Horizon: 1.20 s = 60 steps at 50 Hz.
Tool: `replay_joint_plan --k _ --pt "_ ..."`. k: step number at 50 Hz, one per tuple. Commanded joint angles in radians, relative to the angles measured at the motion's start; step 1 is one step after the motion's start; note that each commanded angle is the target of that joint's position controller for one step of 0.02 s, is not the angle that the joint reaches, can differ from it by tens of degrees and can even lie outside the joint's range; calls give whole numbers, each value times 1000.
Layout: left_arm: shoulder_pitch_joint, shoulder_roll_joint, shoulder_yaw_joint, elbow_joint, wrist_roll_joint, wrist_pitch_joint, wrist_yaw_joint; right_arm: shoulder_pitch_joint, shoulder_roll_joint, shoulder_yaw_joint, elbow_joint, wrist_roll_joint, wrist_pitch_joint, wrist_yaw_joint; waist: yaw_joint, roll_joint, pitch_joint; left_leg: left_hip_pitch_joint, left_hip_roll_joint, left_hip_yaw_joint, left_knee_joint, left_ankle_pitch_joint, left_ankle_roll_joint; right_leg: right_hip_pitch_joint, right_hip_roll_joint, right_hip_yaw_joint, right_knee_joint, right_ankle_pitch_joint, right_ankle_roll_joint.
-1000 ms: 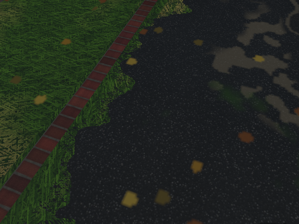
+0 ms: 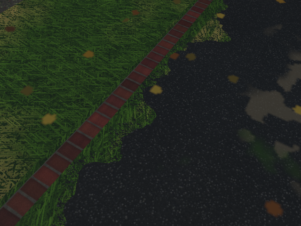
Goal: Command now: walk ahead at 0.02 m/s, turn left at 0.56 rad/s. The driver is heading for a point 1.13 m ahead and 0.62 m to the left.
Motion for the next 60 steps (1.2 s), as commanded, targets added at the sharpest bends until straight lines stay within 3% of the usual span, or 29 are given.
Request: replay_joint_plan --k 1,2,3,5,9,14,17,19,20,21,22,23,24,26,27,30,33,38,40,41,42,43,44,45,46,47,51,55,60 --pt "-65 98 31 -85 -5 -15 14 -19 -227 -54 -77 -1 -55 -11 13 173 -75 167 254 -379 -330 254 196 -246 44 149 288 -19 -9" --pt "-43 114 39 -66 6 -14 22 -57 -185 -40 -87 19 -57 -15 22 164 -83 172 233 -348 -319 260 160 -242 39 155 286 34 -8" --pt "-33 112 41 -62 11 -15 23 -65 -162 -30 -90 24 -56 -20 29 168 -94 156 213 -324 -310 311 153 -209 48 152 306 73 -3" --pt "-24 95 40 -65 3 -24 19 -36 -145 -23 -90 20 -54 -28 28 153 -126 190 194 -312 -296 373 160 -187 67 157 295 121 5" --pt "-62 66 26 -81 -6 -33 12 1 -170 -31 -89 27 -46 -39 1 164 -119 257 179 -347 -276 343 162 -176 82 176 81 144 25" --pt "-61 81 22 -85 -14 -44 -7 -24 -196 -41 -111 23 -33 -30 -12 185 -111 190 169 -428 -256 340 185 -29 109 181 -88 101 31" --pt "-30 93 23 -83 -18 -58 -20 -52 -194 -39 -127 29 -24 -25 -3 191 -127 201 157 -491 -219 437 178 45 124 185 -189 86 18" --pt "26 97 25 -71 -19 -67 -30 -86 -189 -35 -141 39 -15 -29 35 187 -139 195 123 -505 -176 464 143 146 126 174 -359 183 -1" --pt "66 110 30 -59 -15 -70 -33 -99 -180 -31 -149 45 -10 -33 56 172 -143 152 88 -488 -145 400 104 244 102 170 -474 313 -18" --pt "98 164 43 -55 -1 -66 -30 -73 -140 -20 -158 39 -8 -35 44 72 -175 39 25 -422 -30 200 52 385 -43 275 -496 409 -69" --pt "62 246 56 -64 15 -52 -20 -2 -91 -11 -169 38 -15 -30 -34 -213 -155 -182 -153 -225 156 -231 -12 476 -243 497 -486 682 -207" --pt "59 199 45 -80 36 -52 -22 -7 -181 -36 -164 28 -27 -26 1 -222 -146 -259 -124 -188 388 -361 -59 421 -355 604 -506 728 -336" --pt "15 151 30 -102 31 -53 -18 3 -237 -58 -145 33 -27 -22 -13 -131 -124 -257 -82 -191 512 -292 -78 388 -316 513 -500 691 -327" --pt "-44 104 16 -117 4 -49 -9 17 -202 -58 -119 34 -5 -24 -23 -95 -81 -279 -61 -163 590 -174 -113 364 -199 346 -488 582 -248" --pt "-41 104 12 -115 -1 -45 -4 11 -174 -50 -124 35 2 -20 -15 -101 -65 -289 -55 -149 604 -137 -128 357 -182 303 -493 585 -245" --pt "23 130 16 -102 8 -30 10 -67 -126 -29 -173 46 0 -12 36 -131 -59 -307 -23 -77 475 -82 -151 412 -170 228 -514 594 -265" --pt "40 169 28 -104 5 -21 9 -95 -109 -15 -206 38 -3 0 59 -139 -94 -234 18 -42 320 -85 -152 448 -201 188 -506 619 -275" --pt "28 210 41 -110 -17 -17 -14 -64 -129 -20 -220 38 7 22 45 -154 -94 -56 12 36 92 -43 -102 390 -230 126 -472 606 -246" --pt "12 205 41 -105 -37 -19 -19 -5 -129 -28 -204 37 12 29 0 -135 -97 65 -12 66 -96 87 -53 350 -220 85 -388 545 -190" --pt "59 170 32 -85 -36 -22 -23 41 -153 -42 -189 35 12 22 -11 -77 -111 191 -27 40 -186 188 -16 276 -187 37 -289 455 -130" --pt "94 114 16 -87 -2 -24 -30 87 -251 -71 -191 37 8 6 -6 157 -131 370 135 -208 -244 504 54 70 -90 -58 -32 181 -35" --pt "28 69 -4 -156 33 -28 -25 80 -332 -74 -227 14 -7 2 -2 363 -144 406 371 -551 -230 752 266 -194 57 -14 213 -256 28" --pt "-40 124 13 -169 9 -31 -17 102 -280 -63 -224 -9 -33 15 -69 237 -208 354 379 -551 -265 652 336 -200 56 131 366 -255 23" --pt "-45 143 21 -171 -12 -28 -14 58 -253 -51 -216 -5 -51 16 -36 200 -155 311 316 -455 -276 546 280 -207 36 154 393 -170 4" --pt "-10 149 27 -146 -13 -25 -9 -5 -219 -43 -216 12 -56 9 -4 156 -124 278 257 -374 -276 440 214 -204 15 157 362 -77 -4" --pt "6 159 31 -131 -5 -19 -3 -51 -185 -29 -223 24 -53 2 11 153 -109 245 227 -334 -275 420 178 -186 8 157 331 -14 0" --pt "59 125 23 -116 -8 -15 -10 -66 -148 -5 -224 8 -53 -15 30 158 -135 194 178 -257 -286 464 176 -73 36 133 275 114 26" --pt "26 95 4 -132 -4 -14 -15 -63 -148 0 -204 4 -50 -16 4 171 -105 189 175 -273 -290 339 178 -9 26 137 48 117 32" --pt "35 101 0 -136 -10 -23 -24 -72 -141 12 -172 4 -45 3 -8 167 -69 130 176 -322 -264 280 185 126 42 117 -158 82 13"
